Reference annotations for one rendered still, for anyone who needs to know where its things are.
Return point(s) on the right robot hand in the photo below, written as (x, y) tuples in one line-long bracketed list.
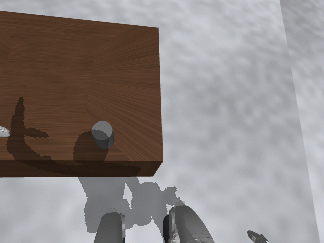
[(256, 238)]

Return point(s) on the left robot hand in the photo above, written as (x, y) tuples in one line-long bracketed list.
[(4, 132)]

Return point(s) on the can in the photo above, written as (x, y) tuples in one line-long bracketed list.
[(103, 134)]

